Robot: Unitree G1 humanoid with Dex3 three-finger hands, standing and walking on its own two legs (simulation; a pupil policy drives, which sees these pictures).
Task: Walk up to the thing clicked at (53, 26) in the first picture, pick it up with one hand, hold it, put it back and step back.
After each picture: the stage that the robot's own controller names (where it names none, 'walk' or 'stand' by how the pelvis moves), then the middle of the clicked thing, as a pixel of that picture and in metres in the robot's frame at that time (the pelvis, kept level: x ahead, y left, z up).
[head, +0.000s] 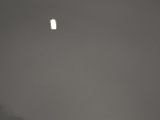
stand; (53, 24) +1.89 +0.42 -0.72
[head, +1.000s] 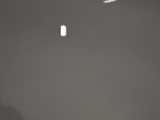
walk; (63, 30) +1.78 +0.20 -0.70
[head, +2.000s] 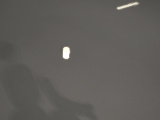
walk; (66, 52) +1.21 +0.14 -0.71
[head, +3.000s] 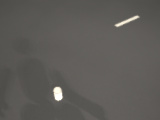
walk; (58, 93) +0.77 +0.21 -0.70
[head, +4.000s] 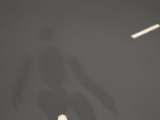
walk; out of the picture +0.51 +0.22 -0.71
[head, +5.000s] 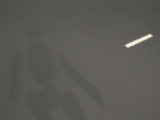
stand; out of the picture +0.40 +0.19 -0.72
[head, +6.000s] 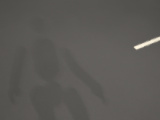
stand; out of the picture +0.38 +0.16 -0.71
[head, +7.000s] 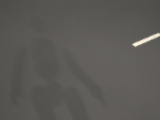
stand; out of the picture +0.39 +0.17 -0.72
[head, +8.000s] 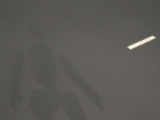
stand; out of the picture +0.40 +0.18 -0.73
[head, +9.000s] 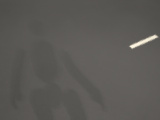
stand; out of the picture +0.39 +0.18 -0.73
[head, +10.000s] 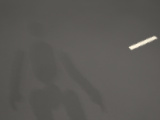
stand; out of the picture +0.38 +0.18 -0.73
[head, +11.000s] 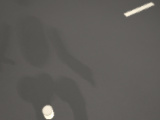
go down; (48, 112) +0.42 +0.19 -0.64
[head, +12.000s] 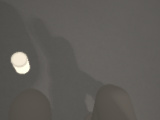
go down; (21, 63) +0.47 +0.23 -0.31
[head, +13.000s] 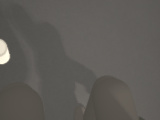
close in; out of the picture +0.47 +0.25 -0.26
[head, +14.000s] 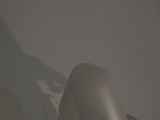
close; out of the picture +0.45 +0.29 -0.22
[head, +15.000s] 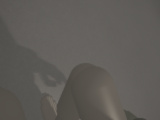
lift; out of the picture +0.44 +0.28 -0.23
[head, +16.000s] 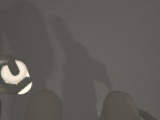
lift; (18, 78) +0.34 +0.23 -0.08
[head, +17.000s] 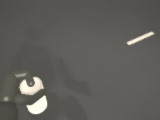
hold; (34, 95) +0.32 +0.17 +0.03
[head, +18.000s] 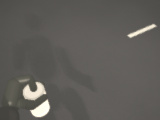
hold; (37, 100) +0.32 +0.17 -0.02
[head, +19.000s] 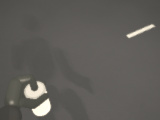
crouch; (38, 99) +0.33 +0.17 -0.02
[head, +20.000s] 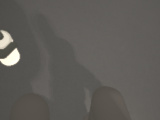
crouch; (5, 49) +0.47 +0.22 -0.10
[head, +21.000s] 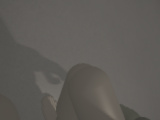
lower; out of the picture +0.44 +0.29 -0.23
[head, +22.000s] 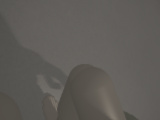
lower; out of the picture +0.44 +0.29 -0.23
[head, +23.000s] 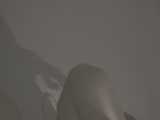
lower; out of the picture +0.44 +0.29 -0.23
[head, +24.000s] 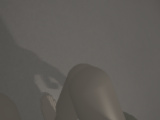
lower; out of the picture +0.45 +0.29 -0.24
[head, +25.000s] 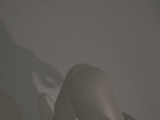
draw back; out of the picture +0.45 +0.28 -0.24
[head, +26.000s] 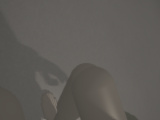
stand; out of the picture +0.44 +0.28 -0.24
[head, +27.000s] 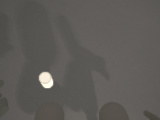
walk; (46, 80) +0.46 +0.19 -0.45
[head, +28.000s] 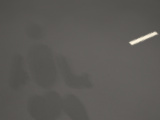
stand; out of the picture +0.39 +0.16 -0.67
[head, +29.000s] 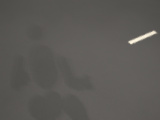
stand; out of the picture +0.40 +0.17 -0.67
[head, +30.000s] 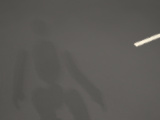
stand; out of the picture +0.41 +0.16 -0.71
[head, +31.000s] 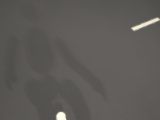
walk; (61, 119) +0.45 +0.13 -0.70
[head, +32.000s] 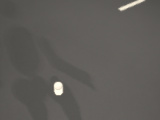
walk; (58, 88) +0.63 +0.16 -0.70
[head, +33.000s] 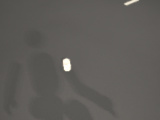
walk; (66, 65) +0.97 +0.23 -0.70
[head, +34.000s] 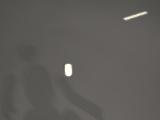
stand; (68, 69) +1.05 +0.16 -0.71
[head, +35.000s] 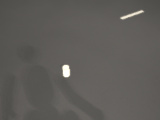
stand; (66, 70) +1.05 +0.17 -0.73
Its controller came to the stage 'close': yes
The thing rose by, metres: 0.70
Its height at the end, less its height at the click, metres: +0.00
